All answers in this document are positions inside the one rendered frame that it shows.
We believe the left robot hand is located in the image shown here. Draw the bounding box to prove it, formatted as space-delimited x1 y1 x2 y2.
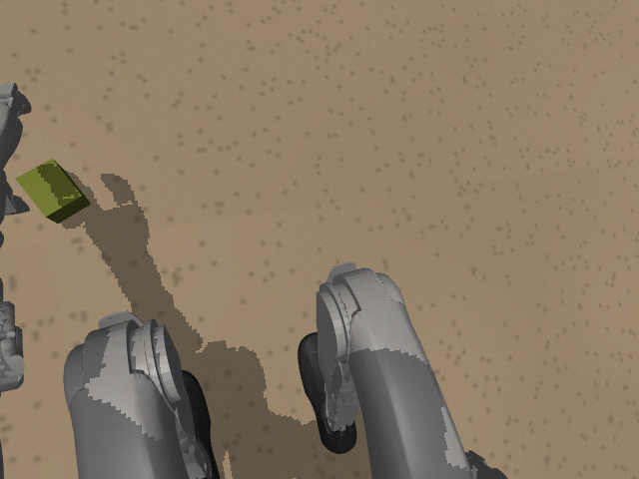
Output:
0 83 32 216

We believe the left robot foot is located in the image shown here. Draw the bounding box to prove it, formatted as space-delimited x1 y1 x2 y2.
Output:
182 370 220 479

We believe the left robot arm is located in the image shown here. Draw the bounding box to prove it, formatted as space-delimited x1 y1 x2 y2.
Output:
0 167 24 479

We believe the right robot hand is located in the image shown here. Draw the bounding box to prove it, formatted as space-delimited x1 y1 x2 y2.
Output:
465 450 508 479

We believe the small box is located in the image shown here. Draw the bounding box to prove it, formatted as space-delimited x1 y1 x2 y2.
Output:
16 159 91 224

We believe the right robot foot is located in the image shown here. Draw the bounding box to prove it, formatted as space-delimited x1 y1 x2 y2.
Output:
298 332 356 454

